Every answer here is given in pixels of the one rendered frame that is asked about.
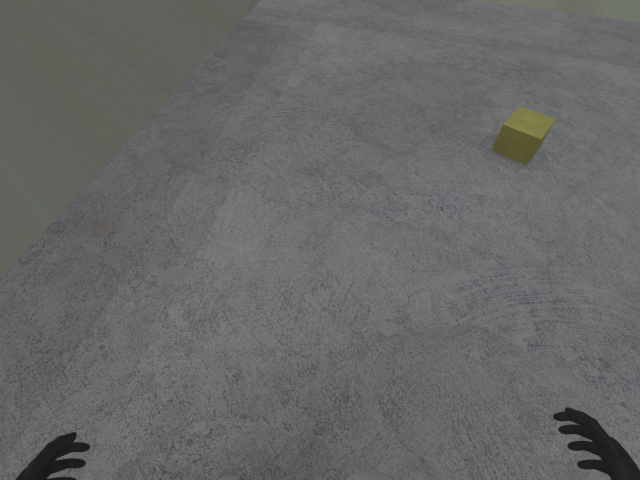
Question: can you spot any right robot hand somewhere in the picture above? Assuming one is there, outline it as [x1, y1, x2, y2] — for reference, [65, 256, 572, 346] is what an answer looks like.
[553, 407, 640, 480]

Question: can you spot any left robot hand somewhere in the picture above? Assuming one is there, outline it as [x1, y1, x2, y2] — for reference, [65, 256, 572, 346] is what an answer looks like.
[15, 432, 90, 480]

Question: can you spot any carton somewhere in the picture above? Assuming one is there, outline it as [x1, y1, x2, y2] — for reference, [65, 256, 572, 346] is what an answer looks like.
[492, 106, 556, 165]

